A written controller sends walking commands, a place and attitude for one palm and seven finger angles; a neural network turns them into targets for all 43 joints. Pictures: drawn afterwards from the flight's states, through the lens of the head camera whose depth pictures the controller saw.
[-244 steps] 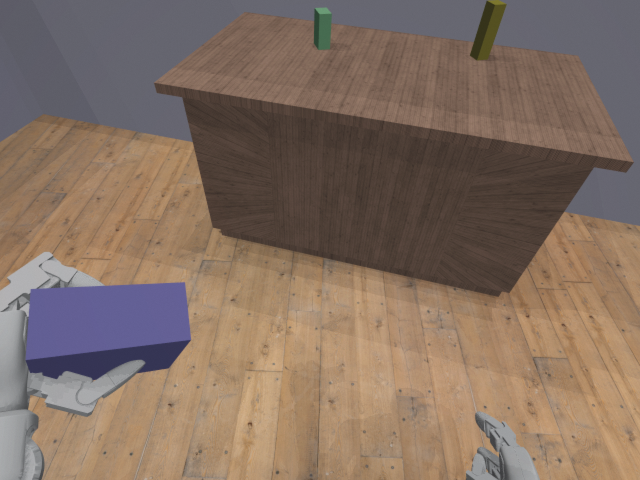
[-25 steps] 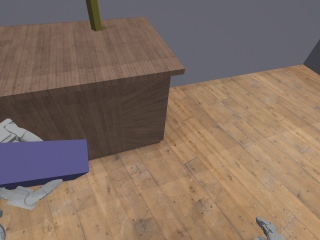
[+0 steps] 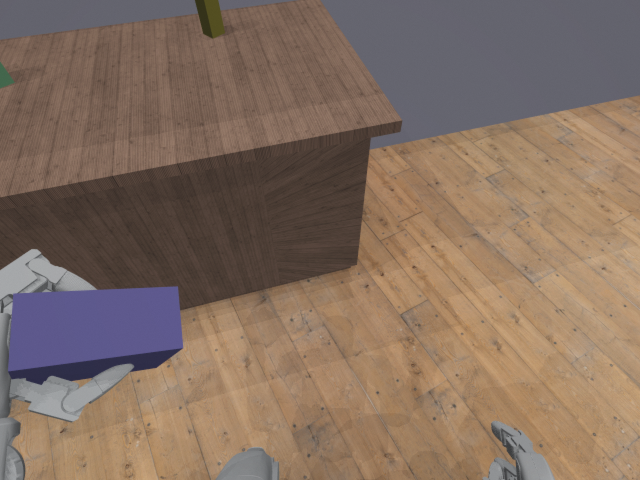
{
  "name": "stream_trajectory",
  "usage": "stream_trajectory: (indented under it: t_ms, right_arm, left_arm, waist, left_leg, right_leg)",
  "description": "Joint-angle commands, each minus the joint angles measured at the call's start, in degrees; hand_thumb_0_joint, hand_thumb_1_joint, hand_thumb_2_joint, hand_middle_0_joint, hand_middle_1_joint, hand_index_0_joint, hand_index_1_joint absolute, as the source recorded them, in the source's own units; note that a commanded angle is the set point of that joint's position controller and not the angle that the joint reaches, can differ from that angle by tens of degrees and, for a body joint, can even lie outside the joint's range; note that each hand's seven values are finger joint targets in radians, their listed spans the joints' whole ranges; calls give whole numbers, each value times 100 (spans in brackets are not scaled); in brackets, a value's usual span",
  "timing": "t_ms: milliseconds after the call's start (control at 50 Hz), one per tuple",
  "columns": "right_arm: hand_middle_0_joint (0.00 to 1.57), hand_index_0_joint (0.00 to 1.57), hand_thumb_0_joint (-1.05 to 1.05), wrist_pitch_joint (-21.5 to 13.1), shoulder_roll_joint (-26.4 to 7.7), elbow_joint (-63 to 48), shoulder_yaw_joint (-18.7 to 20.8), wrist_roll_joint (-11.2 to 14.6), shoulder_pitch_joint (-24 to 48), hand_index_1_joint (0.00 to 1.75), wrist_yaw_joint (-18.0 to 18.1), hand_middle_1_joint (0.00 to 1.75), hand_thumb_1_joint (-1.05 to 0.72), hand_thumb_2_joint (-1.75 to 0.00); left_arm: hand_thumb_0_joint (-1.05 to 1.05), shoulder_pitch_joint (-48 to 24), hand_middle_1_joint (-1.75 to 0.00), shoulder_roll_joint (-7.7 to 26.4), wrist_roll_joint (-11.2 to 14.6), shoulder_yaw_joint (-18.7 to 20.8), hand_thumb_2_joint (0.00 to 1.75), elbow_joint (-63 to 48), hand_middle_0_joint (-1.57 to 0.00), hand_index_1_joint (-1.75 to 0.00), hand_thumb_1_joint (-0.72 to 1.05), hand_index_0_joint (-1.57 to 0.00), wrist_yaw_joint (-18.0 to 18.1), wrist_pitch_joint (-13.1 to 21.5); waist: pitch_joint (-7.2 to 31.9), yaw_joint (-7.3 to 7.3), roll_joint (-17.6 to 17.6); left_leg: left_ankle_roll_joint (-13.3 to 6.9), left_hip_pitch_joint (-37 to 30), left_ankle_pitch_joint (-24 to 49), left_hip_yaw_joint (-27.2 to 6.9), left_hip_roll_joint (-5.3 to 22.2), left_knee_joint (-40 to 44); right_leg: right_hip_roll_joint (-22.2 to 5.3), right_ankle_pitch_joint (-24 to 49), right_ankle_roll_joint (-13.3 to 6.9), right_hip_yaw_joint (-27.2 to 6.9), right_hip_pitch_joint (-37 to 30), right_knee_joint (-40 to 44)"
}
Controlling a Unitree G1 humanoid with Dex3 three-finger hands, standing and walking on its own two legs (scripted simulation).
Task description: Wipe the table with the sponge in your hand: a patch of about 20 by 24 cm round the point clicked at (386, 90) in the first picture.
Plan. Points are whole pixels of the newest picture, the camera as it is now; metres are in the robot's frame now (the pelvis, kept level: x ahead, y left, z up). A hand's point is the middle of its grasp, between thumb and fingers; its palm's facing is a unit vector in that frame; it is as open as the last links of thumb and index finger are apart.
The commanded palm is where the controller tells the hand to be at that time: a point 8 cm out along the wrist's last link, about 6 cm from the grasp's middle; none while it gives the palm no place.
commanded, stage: take the last steps up to it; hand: left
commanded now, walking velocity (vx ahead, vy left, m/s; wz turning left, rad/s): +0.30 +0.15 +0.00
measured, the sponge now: (122, 335) +0.23 +0.20 +0.13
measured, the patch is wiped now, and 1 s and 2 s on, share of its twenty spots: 0.00 0.00 0.00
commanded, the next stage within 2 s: come to a stop and stand still in 1.42 s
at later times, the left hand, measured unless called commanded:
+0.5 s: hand (51, 223) +0.33 +0.29 +0.17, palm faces +0.38 -0.76 -0.52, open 9.7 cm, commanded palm +0.28 +0.33 +0.17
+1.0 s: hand (40, 143) +0.45 +0.37 +0.17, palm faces +0.40 -0.80 -0.44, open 9.7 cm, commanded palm +0.39 +0.40 +0.17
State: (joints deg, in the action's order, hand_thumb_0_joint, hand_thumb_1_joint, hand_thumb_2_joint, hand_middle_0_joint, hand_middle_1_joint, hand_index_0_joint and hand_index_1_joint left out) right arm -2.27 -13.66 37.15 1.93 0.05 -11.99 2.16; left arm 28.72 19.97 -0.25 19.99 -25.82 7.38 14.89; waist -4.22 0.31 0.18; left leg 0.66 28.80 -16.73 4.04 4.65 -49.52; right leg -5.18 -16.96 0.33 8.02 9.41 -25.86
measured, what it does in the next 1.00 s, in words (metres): walks ahead: left foot, then right foot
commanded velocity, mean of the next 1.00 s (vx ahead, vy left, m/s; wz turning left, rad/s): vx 0.28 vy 0.15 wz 0.00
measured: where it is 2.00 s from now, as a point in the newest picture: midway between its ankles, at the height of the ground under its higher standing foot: (275, 430)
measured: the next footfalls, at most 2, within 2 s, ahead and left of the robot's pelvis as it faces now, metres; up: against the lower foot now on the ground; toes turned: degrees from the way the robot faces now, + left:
left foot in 0.12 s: +0.13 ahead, +0.16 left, +0.00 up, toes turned +8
right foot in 0.50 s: +0.18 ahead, -0.03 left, +0.00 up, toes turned -12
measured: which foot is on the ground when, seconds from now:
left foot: up 0.00-0.10, down 0.12-0.50, up 0.52-0.86, down 0.88-1.00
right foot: down 0.00-0.12, up 0.14-0.48, down 0.50-0.88, up 0.90-1.00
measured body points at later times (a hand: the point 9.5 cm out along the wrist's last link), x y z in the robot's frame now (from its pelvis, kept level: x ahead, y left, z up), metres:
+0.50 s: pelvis +0.12 +0.06 -0.02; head +0.13 +0.03 +0.43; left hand +0.30 +0.33 +0.20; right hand +0.26 -0.15 -0.13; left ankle +0.09 +0.15 -0.74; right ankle +0.14 -0.03 -0.74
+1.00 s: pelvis +0.22 +0.13 -0.02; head +0.25 +0.14 +0.43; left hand +0.43 +0.41 +0.19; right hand +0.38 -0.12 -0.10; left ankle +0.27 +0.24 -0.74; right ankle +0.16 +0.01 -0.67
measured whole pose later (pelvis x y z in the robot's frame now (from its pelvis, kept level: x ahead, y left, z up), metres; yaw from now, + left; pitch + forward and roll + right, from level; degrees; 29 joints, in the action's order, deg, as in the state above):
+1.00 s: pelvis +0.22 +0.13 -0.02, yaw -2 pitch -1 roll +1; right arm -3.7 -10.1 34.3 2.6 0.9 -10.2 2.9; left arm 23.7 23.6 0.4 23.7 -27.6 9.0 14.6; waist -3.8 0.4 -1.9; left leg -1.8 19.0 -14.1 9.5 3.4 -33.8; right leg -5.5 -31.5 1.0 4.1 23.2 -63.9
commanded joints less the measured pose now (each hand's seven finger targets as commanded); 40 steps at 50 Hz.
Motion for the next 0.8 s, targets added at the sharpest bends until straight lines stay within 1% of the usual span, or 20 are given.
stream_trajectory:
  t_ms: [0, 40, 80, 100, 120, 140, 180, 220, 280, 440, 460, 480, 500, 520, 540, 560, 600, 640, 720, 780]
  right_arm:
    - [20, 20, 0, -417, -228, -1053, 163, -15, 563, 30, 51, 30, -90, -90]
    - [20, 20, 0, -441, -257, -1077, 212, -36, 444, 30, 91, 30, -90, -90]
    - [20, 20, 0, -453, -402, -1085, 325, -5, 271, 30, 169, 30, -90, -90]
    - [20, 20, 0, -454, -574, -1097, 399, 16, 288, 30, 168, 30, -90, -90]
    - [20, 20, 0, -473, -531, -1159, 369, 27, 246, 30, 133, 30, -90, -90]
    - [20, 20, 0, -502, -483, -1056, 320, 14, 295, 30, 119, 30, -90, -90]
    - [20, 20, 0, -543, -494, -906, 335, 61, 371, 30, 86, 30, -90, -90]
    - [20, 20, 0, -613, -462, -901, 317, 115, 401, 30, 41, 30, -90, -90]
    - [20, 20, 0, -696, -395, -881, 207, 88, 430, 30, 8, 30, -90, -90]
    - [20, 20, 0, -560, -409, -786, 107, 41, 432, 30, 180, 30, -90, -90]
    - [20, 20, 0, -517, -381, -772, 106, 43, 446, 30, 173, 30, -90, -90]
    - [20, 20, 0, -459, -278, -816, 102, 37, 448, 30, 149, 30, -90, -90]
    - [20, 20, 0, -482, -327, -950, 75, 14, 648, 30, 88, 30, -90, -90]
    - [20, 20, 0, -504, -443, -842, 165, 35, 577, 30, 34, 30, -90, -90]
    - [20, 20, 0, -505, -456, -763, 203, 37, 481, 30, 13, 30, -90, -90]
    - [20, 20, 0, -434, -392, -719, 113, 1, 502, 30, 5, 30, -90, -90]
    - [20, 20, 0, -342, -318, -748, 32, 4, 679, 30, -8, 30, -90, -90]
    - [20, 20, 0, -339, -313, -791, 46, -23, 627, 30, 1, 30, -90, -90]
    - [20, 20, 0, -388, -183, -1065, 117, -23, 569, 30, 47, 30, -90, -90]
    - [20, 20, 0, -365, -190, -1169, 186, -19, 405, 30, 67, 30, -90, -90]
  left_arm:
    - [0, -277, -160, 1146, 111, 847, 130, -1655, -120, -160, 10, -120, 308, 340]
    - [0, -313, -160, 1195, 101, 932, 130, -1828, -120, -160, 10, -120, 366, 317]
    - [0, -358, -160, 1161, 117, 950, 130, -1931, -120, -160, 10, -120, 383, 377]
    - [0, -206, -160, 999, 134, 821, 130, -1962, -120, -160, 10, -120, 371, 390]
    - [0, -293, -160, 1072, 105, 825, 130, -2025, -120, -160, 10, -120, 400, 429]
    - [0, -312, -160, 1303, 72, 970, 130, -1589, -120, -160, 10, -120, 382, 416]
    - [0, -549, -160, 1339, 133, 1033, 130, -1770, -120, -160, 10, -120, 320, 375]
    - [0, -282, -160, 1127, 148, 888, 130, -2100, -120, -160, 10, -120, 259, 379]
    - [0, -23, -160, 971, 193, 790, 130, -1936, -120, -160, 10, -120, 195, 352]
    - [0, -398, -160, 975, 174, 752, 130, -914, -120, -160, 10, -120, 163, 67]
    - [0, -567, -160, 1035, 129, 736, 130, -814, -120, -160, 10, -120, 157, 54]
    - [0, -686, -160, 1201, 80, 786, 130, -701, -120, -160, 10, -120, 155, 35]
    - [0, -748, -160, 1198, 136, 817, 130, -507, -120, -160, 10, -120, 151, 29]
    - [0, -1170, -160, 1034, 184, 628, 130, -681, -120, -160, 10, -120, 122, 78]
    - [0, -1128, -160, 1078, 165, 620, 130, -708, -120, -160, 10, -120, 105, 154]
    - [0, -945, -160, 1133, 137, 706, 130, -807, -120, -160, 10, -120, 111, 230]
    - [0, -1112, -160, 1194, 68, 661, 130, -1414, -120, -160, 10, -120, 104, 366]
    - [0, -821, -160, 1235, 63, 730, 130, -1557, -120, -160, 10, -120, 159, 429]
    - [0, -55, -160, 1353, 141, 1085, 130, -1774, -120, -160, 10, -120, 311, 378]
    - [0, 21, -160, 1218, 182, 1099, 130, -1799, -120, -160, 10, -120, 365, 290]
  waist:
    - [974, -146, -1035]
    - [1179, -75, -889]
    - [1573, 110, 64]
    - [1729, 112, 1473]
    - [1658, 65, 1782]
    - [1342, 110, 1375]
    - [1033, 84, 1219]
    - [988, 0, 1295]
    - [872, -23, 1315]
    - [961, -68, 358]
    - [1049, -89, -194]
    - [1109, -69, -1602]
    - [883, -135, -1993]
    - [692, -42, -1544]
    - [484, 9, -1201]
    - [463, 6, -719]
    - [603, -8, -315]
    - [641, 19, -553]
    - [986, -209, -846]
    - [1150, -149, -898]
  left_leg:
    - [-70, -551, 69, 583, -189, 1412]
    - [-59, -1340, 613, 834, -411, 2077]
    - [-234, -2687, 1054, 568, -224, 2550]
    - [-724, -3587, 1948, -869, 892, 2555]
    - [-1332, -3649, 2802, -2205, 1753, 2803]
    - [-1550, -3173, 2245, -2309, 1879, 3000]
    - [-1527, -2681, 1506, -1783, 1630, 3035]
    - [-1280, -2447, 1401, -1013, 1266, 3020]
    - [-1126, -1634, 959, -559, 1045, 3335]
    - [-730, -1334, 729, -315, 905, 2268]
    - [-613, -881, 461, -93, 657, 1361]
    - [-346, 245, -434, 362, -21, -164]
    - [-147, 1207, -1416, -11, -419, -1544]
    - [-40, 1200, -998, -612, -188, -2121]
    - [24, 1262, -750, -711, -22, -2343]
    - [82, 1291, -474, -645, 73, -2385]
    - [91, 1106, -235, -467, 150, -1969]
    - [63, 692, -33, -245, 193, -1043]
    - [1, -211, 93, 513, -85, 867]
    - [10, -826, 407, 794, -292, 1669]
  right_leg:
    - [-1261, 2863, -763, -917, -868, 384]
    - [-993, 2552, -567, -704, -609, -66]
    - [-599, 2412, -234, -362, 42, -1608]
    - [-39, 152, 50, 34, 1284, -2905]
    - [318, -2070, 59, -222, 2119, -4090]
    - [203, -2057, -9, -502, 2451, -4622]
    - [-167, -1563, 60, -620, 2759, -4579]
    - [-176, -1106, 119, -376, 2606, -4005]
    - [-89, -552, 152, -98, 1811, -3064]
    - [214, 3, 76, 240, 44, -259]
    - [-226, 172, -130, -375, -483, 213]
    - [-1414, 238, -660, -2401, -1121, 693]
    - [-2337, 637, -1153, -3966, -1257, 1095]
    - [-2379, 121, -1135, -3794, -870, 1262]
    - [-2283, 42, -1178, -3475, -585, 1253]
    - [-2033, 599, -1088, -2693, -520, 1098]
    - [-1697, 1830, -877, -1511, -438, 855]
    - [-1489, 2458, -750, -821, -339, 734]
    - [-1271, 3018, -742, -627, -745, 420]
    - [-1204, 2697, -663, -692, -733, 169]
